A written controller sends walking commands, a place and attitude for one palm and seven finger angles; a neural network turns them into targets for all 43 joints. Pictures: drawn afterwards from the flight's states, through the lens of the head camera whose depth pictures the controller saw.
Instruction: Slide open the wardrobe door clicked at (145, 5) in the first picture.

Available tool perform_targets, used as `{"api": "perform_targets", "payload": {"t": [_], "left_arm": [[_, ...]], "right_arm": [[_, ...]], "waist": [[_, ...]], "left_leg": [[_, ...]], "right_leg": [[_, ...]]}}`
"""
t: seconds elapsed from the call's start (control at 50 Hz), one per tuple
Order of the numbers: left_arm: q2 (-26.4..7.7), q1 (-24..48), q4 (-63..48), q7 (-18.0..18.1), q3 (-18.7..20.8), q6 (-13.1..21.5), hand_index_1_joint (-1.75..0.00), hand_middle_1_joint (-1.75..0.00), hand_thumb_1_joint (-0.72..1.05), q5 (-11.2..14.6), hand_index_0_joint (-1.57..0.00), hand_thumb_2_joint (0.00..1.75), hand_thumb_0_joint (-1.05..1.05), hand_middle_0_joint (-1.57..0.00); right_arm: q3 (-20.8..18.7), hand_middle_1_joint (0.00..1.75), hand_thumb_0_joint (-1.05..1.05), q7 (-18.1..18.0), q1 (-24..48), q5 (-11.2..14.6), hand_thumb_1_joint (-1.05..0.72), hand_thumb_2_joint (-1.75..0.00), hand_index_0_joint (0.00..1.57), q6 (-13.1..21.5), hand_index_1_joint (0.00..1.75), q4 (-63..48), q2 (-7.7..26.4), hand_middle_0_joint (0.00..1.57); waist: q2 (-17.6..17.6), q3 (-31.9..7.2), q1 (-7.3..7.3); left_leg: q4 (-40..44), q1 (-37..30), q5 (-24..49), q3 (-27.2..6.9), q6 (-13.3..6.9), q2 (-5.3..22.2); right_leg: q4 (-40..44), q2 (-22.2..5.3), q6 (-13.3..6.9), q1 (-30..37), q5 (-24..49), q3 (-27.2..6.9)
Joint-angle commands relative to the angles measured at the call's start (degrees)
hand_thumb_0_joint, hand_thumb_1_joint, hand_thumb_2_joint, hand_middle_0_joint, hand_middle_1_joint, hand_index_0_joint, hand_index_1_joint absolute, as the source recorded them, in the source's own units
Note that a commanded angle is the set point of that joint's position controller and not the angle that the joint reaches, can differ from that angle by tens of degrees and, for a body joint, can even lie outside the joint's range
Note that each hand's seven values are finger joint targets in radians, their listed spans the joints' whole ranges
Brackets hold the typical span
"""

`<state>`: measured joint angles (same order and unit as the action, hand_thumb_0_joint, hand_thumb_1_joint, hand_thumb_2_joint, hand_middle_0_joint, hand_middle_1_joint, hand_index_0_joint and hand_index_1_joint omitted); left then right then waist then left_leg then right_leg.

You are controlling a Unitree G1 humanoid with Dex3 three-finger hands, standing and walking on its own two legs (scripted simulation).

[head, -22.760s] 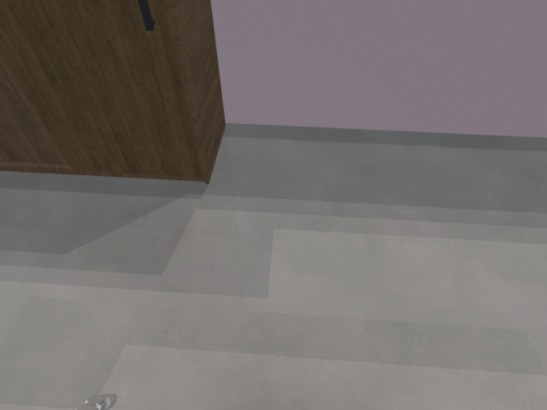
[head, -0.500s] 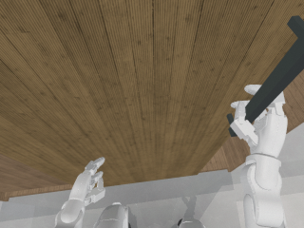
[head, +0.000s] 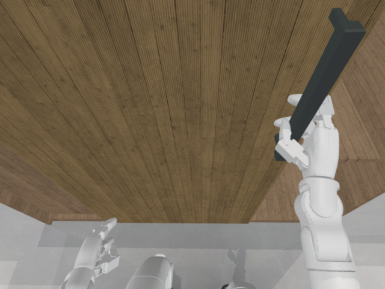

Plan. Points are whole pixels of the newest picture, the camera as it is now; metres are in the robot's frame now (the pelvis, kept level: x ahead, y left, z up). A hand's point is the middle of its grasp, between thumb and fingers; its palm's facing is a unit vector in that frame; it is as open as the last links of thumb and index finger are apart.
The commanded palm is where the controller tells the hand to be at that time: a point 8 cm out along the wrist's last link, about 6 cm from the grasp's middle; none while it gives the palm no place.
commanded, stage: step sideways, sliding the door along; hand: right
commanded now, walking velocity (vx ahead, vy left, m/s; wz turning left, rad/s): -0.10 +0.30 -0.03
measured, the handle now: (301, 103) +0.39 -0.19 +0.17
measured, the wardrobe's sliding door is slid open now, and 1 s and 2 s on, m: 0.37 0.54 0.54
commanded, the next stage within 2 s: stop walking and hold the door there in 1.10 s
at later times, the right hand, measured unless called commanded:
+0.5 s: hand (208, 142) +0.34 -0.03 +0.13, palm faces +0.21 +0.97 -0.10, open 6.3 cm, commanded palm +0.31 -0.03 +0.13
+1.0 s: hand (177, 137) +0.35 +0.03 +0.13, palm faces +0.47 +0.88 -0.10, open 6.8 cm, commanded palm +0.32 +0.06 +0.12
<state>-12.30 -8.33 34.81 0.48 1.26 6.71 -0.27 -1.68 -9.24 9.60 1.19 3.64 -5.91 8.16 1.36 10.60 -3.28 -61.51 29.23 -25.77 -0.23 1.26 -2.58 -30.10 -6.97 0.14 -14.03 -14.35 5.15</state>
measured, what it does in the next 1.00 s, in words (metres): steps to the left: left foot, then right foot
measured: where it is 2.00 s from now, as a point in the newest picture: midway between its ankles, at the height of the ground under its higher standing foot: outside the picture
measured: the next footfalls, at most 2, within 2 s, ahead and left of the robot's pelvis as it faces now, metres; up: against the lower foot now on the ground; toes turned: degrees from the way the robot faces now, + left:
left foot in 0.28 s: -0.02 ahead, +0.24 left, +0.00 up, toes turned +5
right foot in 0.50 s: +0.01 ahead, +0.03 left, +0.00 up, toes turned -11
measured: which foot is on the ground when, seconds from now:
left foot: up 0.00-0.26, down 0.28-0.50, up 0.52-0.84, down 0.86-1.00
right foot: down 0.00-0.30, up 0.32-0.48, down 0.50-0.88, up 0.90-1.00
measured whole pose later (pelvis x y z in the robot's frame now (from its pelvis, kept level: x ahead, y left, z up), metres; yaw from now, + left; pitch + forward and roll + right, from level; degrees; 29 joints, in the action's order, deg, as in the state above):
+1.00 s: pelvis -0.04 +0.28 -0.01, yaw -5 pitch +1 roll +1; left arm -15.2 -5.9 38.3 5.3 0.9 6.2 2.7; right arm -12.3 -12.4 27.7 6.3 0.8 14.3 14.0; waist 4.5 10.2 -3.0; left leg -35.6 17.7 -16.0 6.5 1.0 4.3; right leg -41.9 -6.4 3.3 -21.4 -23.9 4.2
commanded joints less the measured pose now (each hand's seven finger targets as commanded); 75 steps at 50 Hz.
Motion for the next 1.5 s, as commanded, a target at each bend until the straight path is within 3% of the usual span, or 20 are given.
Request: {"api": "perform_targets", "payload": {"t": [0.0, 0.18, 0.32, 0.42, 0.44, 0.46, 0.48, 0.64, 0.76, 0.9, 0.96, 1.0, 1.02, 1.18, 1.2, 1.26, 1.28, 1.32, 1.38, 1.48], "left_arm": [[-6.87, 3.83, -9.13, 0.06, 2.34, 2.75, -0.3, -0.3, 0.9, 0.33, -0.2, 0.9, 0.0, -0.2], [-7.06, 2.85, -8.06, 2.27, 1.46, 2.25, -0.3, -0.3, 0.9, 0.79, -0.2, 0.9, 0.0, -0.2], [-4.91, 6.02, -6.26, 5.17, 0.8, 3.34, -0.3, -0.3, 0.9, 1.82, -0.2, 0.9, 0.0, -0.2], [-4.94, 2.71, -4.47, 5.85, -0.29, 0.15, -0.3, -0.3, 0.9, 0.73, -0.2, 0.9, 0.0, -0.2], [-5.73, 0.66, -5.07, 6.04, 0.6, -0.18, -0.3, -0.3, 0.9, 0.84, -0.2, 0.9, 0.0, -0.2], [-9.32, 0.94, -6.28, 5.75, 2.34, 0.04, -0.3, -0.3, 0.9, 0.76, -0.2, 0.9, 0.0, -0.2], [-7.93, 2.08, -6.55, 3.55, 1.92, -0.27, -0.3, -0.3, 0.9, 0.91, -0.2, 0.9, 0.0, -0.2], [-8.41, 1.95, -6.71, 1.72, 2.62, 0.18, -0.3, -0.3, 0.9, 1.27, -0.2, 0.9, 0.0, -0.2], [-7.6, 1.95, -7.67, 2.07, 1.67, 1.25, -0.3, -0.3, 0.9, 2.39, -0.2, 0.9, 0.0, -0.2], [-4.32, 2.96, -5.56, 5.05, 1.04, 2.58, -0.3, -0.3, 0.9, 3.04, -0.2, 0.9, 0.0, -0.2], [-4.65, 2.28, -4.11, 5.5, 0.31, 2.31, -0.3, -0.3, 0.9, 2.99, -0.2, 0.9, 0.0, -0.2], [-9.23, 1.71, -6.12, 3.71, 3.7, 1.47, -0.3, -0.3, 0.9, 2.02, -0.2, 0.9, 0.0, -0.2], [-9.67, 2.37, -7.65, 1.33, 3.4, 0.78, -0.3, -0.3, 0.9, 2.51, -0.2, 0.9, 0.0, -0.2], [-7.85, 2.07, -9.4, -0.13, 3.21, 3.64, -0.3, -0.3, 0.9, 2.05, -0.2, 0.9, 0.0, -0.2], [-11.83, -1.73, -4.2, 1.27, 4.77, 1.73, -0.3, -0.3, 0.9, 1.26, -0.2, 0.9, 0.0, -0.2], [-9.53, -0.05, -7.06, 0.78, 2.4, 2.08, -0.3, -0.3, 0.9, 2.51, -0.2, 0.9, 0.0, -0.2], [-9.24, 0.39, -6.84, 0.87, 2.33, 2.49, -0.3, -0.3, 0.9, 3.01, -0.2, 0.9, 0.0, -0.2], [-7.14, 2.19, -7.35, 2.61, 1.74, 2.04, -0.3, -0.3, 0.9, 2.37, -0.2, 0.9, 0.0, -0.2], [-8.3, 0.85, -4.19, 3.63, 0.62, 2.34, -0.3, -0.3, 0.9, 3.54, -0.2, 0.9, 0.0, -0.2], [-9.57, 3.33, -2.25, 4.9, 0.03, 0.88, -0.3, -0.3, 0.9, 3.11, -0.2, 0.9, 0.0, -0.2]], "right_arm": [[8.95, 1.4, 0.0, 5.55, 21.57, -1.27, -0.9, -0.9, 0.45, 5.88, 1.4, -17.39, -0.2, 0.45], [6.24, 1.4, 0.0, 4.34, 27.59, 0.95, -0.9, -0.9, 0.45, 4.69, 1.4, -10.37, 2.46, 0.45], [2.71, 1.4, 0.0, 2.89, 29.7, 1.1, -0.9, -0.9, 0.45, 4.73, 1.4, -8.94, 9.42, 0.45], [3.98, 1.4, 0.0, 3.17, 36.14, 0.96, -0.9, -0.9, 0.45, 6.73, 1.4, -7.27, 5.77, 0.45], [5.42, 1.4, 0.0, 3.78, 35.69, 1.52, -0.9, -0.9, 0.45, 7.13, 1.4, -7.17, 4.53, 0.45], [6.02, 1.4, 0.0, 4.43, 34.38, 2.31, -0.9, -0.9, 0.45, 7.12, 1.4, -7.79, 3.56, 0.45], [8.57, 1.4, 0.0, 5.46, 35.52, 1.62, -0.9, -0.9, 0.45, 6.94, 1.4, -5.15, -0.41, 0.45], [10.84, 1.4, 0.0, 7.24, 42.85, 0.94, -0.9, -0.9, 0.45, 4.54, 1.4, -3.1, -1.41, 0.45], [13.39, 1.4, 0.0, 6.26, 45.3, 2.32, -0.9, -0.9, 0.45, 5.2, 1.4, -1.29, -4.07, 0.45], [2.6, 1.4, 0.0, 3.34, 39.15, 1.09, -0.9, -0.9, 0.45, 6.62, 1.4, -4.82, 9.44, 0.45], [3.87, 1.4, 0.0, 2.49, 40.82, 1.97, -0.9, -0.9, 0.45, 8.5, 1.4, -7.44, 6.28, 0.45], [6.95, 1.4, 0.0, 4.65, 39.55, 2.57, -0.9, -0.9, 0.45, 8.91, 1.4, -8.83, 1.37, 0.45], [8.06, 1.4, 0.0, 5.14, 42.02, 1.22, -0.9, -0.9, 0.45, 8.74, 1.4, -8.27, -0.29, 0.45], [3.48, 1.4, 0.0, 5.79, 37.94, 0.78, -0.9, -0.9, 0.45, 7.1, 1.4, -7.13, 5.02, 0.45], [-29.53, 1.4, 0.0, 2.53, 25.64, -0.78, -0.9, -0.9, 0.45, 6.61, 1.4, 14.36, 38.27, 0.45], [-17.34, 1.4, 0.0, 4.33, 27.28, -0.29, -0.9, -0.9, 0.45, 8.3, 1.4, 8.45, 27.42, 0.45], [-19.42, 1.4, 0.0, 4.15, 25.76, -0.68, -0.9, -0.9, 0.45, 8.66, 1.4, 10.24, 29.69, 0.45], [-27.12, 1.4, 0.0, 3.21, 20.24, -1.7, -0.9, -0.9, 0.45, 8.6, 1.4, 18.53, 39.46, 0.45], [-31.07, 1.4, 0.0, 1.74, 19.38, 0.38, -0.9, -0.9, 0.45, 6.88, 1.4, 18.95, 39.08, 0.45], [-31.69, 1.4, 0.0, 0.19, 23.37, -0.31, -0.9, -0.9, 0.45, 7.09, 1.4, 22.62, 39.53, 0.45]], "waist": [[12.05, -26.2, 3.97], [17.58, -24.91, 5.34], [-20.61, -31.52, 1.82], [-9.23, -29.96, 4.02], [-5.14, -32.4, 5.52], [9.88, -35.25, 4.78], [7.81, -36.14, 3.65], [12.36, -27.6, 4.77], [17.23, -28.54, 5.31], [-21.8, -32.44, 2.07], [-10.48, -34.15, 5.25], [9.12, -38.83, 4.78], [10.85, -35.35, 4.33], [19.46, -28.14, 4.2], [20.85, -28.25, 3.09], [23.65, -25.84, 3.14], [19.1, -27.2, 2.54], [-9.94, -29.35, 1.55], [-16.55, -31.06, 2.37], [-13.82, -30.29, 3.02]], "left_leg": [[0.04, 0.27, 6.16, 0.93, 1.24, 2.64], [27.46, -15.36, 4.59, 4.77, 0.73, 0.81], [33.54, -36.18, 76.33, -8.45, -11.51, 19.73], [24.91, -33.17, 59.63, 0.69, -8.7, 14.77], [18.06, -19.46, 47.24, 1.76, -4.72, 12.35], [7.93, 0.01, 11.62, 2.04, 0.78, 4.97], [-0.24, 1.13, -7.11, -3.91, 0.1, 3.84], [6.62, -3.2, 7.41, 3.54, 1.26, 5.31], [23.5, -12.79, 6.51, 6.78, 1.09, 2.57], [29.32, -39.96, 87.38, -8.25, -10.57, 21.24], [18.92, -35.95, 77.26, 0.04, -5.96, 15.84], [4.97, -0.12, 1.63, 0.61, 1.56, 4.13], [2.37, 4.86, -11.9, -1.62, 0.58, 3.24], [13.37, -2.59, 7.44, 5.27, 0.48, 1.42], [13.35, -2.36, 7.76, 5.99, 1.39, 0.63], [30.39, -11.84, 16.82, 8.59, 0.2, 0.5], [35.89, -18.59, 27.54, 8.38, -0.07, 1.31], [32.58, -33.66, 83.59, -13.96, -9.38, 21.15], [30.35, -31.96, 76.19, -14.38, -11.47, 25.01], [33.81, -25.56, 59.4, -8.21, -9.52, 22.84]], "right_leg": [[8.39, -15.58, -4.96, 18.41, 38.6, -6.45], [7.72, -15.24, -4.18, 12.66, 25.61, -5.48], [-31.13, 5.64, 2.2, -14.38, -21.44, -2.19], [1.37, 2.62, 2.16, -2.12, -0.02, 3.65], [6.8, -2.5, -0.17, 14.92, 20.67, -0.89], [4.6, -21.12, -8.33, 30.37, 55.91, -21.65], [5.4, -26.66, -11.63, 30.72, 55.08, -25.45], [6.33, -15.84, -5.43, 16.03, 36.0, -2.71], [1.54, -15.14, -4.38, 16.35, 35.38, -2.35], [-27.11, 3.93, 2.73, -14.24, -23.42, -1.24], [2.69, -0.79, 2.31, 0.81, 7.01, 0.41], [1.24, -23.81, -9.43, 36.54, 83.51, -18.86], [-0.64, -23.62, -9.87, 39.57, 83.87, -15.32], [2.92, -16.3, -4.17, 29.88, 59.75, 0.44], [4.32, -16.75, -3.64, 28.62, 58.41, 2.97], [-5.32, -12.23, -0.05, 21.36, 48.64, 6.63], [-12.4, -9.28, 0.82, 17.33, 40.62, 7.22], [-35.61, 5.48, 2.95, -9.69, -21.02, 2.77], [-47.65, 4.65, 3.81, -15.42, -22.29, -8.21], [-28.16, 5.72, 2.79, -8.37, -16.0, -4.44]]}}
